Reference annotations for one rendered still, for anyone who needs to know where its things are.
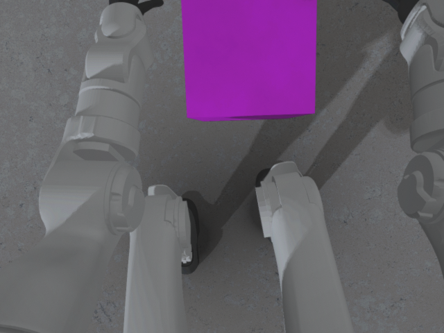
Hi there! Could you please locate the left robot hand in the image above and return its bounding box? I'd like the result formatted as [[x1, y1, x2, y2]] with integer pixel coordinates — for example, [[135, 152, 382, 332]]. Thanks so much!
[[109, 0, 164, 15]]

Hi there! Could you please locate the carton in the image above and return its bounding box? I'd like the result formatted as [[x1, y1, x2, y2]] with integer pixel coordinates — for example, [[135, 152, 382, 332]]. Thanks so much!
[[181, 0, 317, 121]]

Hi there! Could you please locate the right robot hand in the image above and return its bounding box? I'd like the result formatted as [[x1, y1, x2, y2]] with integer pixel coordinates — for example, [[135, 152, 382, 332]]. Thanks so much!
[[382, 0, 419, 24]]

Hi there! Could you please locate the robot left upper arm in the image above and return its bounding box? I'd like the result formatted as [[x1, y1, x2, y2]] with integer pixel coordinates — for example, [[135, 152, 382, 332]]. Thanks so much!
[[0, 160, 146, 333]]

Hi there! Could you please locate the robot right forearm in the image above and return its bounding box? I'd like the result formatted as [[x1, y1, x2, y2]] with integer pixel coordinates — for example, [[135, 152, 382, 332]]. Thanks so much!
[[400, 0, 444, 153]]

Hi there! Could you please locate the robot thigh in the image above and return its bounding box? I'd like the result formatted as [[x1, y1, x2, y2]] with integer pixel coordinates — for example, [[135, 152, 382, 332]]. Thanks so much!
[[255, 172, 354, 333], [123, 194, 191, 333]]

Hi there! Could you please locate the robot left thigh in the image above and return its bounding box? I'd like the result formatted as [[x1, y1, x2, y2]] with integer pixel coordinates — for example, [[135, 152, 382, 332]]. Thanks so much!
[[123, 194, 191, 333]]

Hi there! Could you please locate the robot right upper arm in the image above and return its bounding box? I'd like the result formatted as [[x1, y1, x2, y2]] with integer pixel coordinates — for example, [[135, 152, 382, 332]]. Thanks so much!
[[398, 148, 444, 279]]

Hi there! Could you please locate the robot left forearm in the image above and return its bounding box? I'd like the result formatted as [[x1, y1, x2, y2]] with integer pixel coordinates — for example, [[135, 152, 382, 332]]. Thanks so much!
[[39, 2, 154, 221]]

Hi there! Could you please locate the robot right thigh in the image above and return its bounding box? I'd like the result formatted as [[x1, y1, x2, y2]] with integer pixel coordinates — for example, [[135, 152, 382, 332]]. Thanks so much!
[[255, 172, 354, 333]]

